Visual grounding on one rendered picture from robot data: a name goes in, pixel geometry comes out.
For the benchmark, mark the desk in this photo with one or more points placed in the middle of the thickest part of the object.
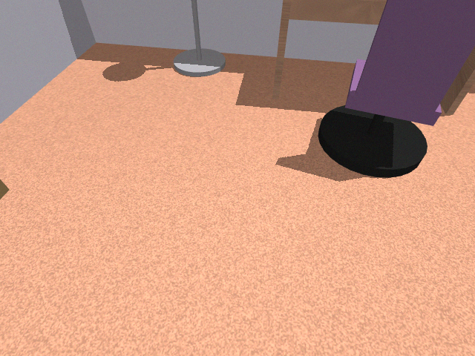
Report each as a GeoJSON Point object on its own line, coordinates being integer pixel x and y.
{"type": "Point", "coordinates": [359, 12]}

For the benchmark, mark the coat stand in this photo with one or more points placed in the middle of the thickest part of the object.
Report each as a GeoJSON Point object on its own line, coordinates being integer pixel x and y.
{"type": "Point", "coordinates": [199, 61]}

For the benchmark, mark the office chair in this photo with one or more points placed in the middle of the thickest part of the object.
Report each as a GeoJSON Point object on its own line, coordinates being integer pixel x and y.
{"type": "Point", "coordinates": [419, 48]}

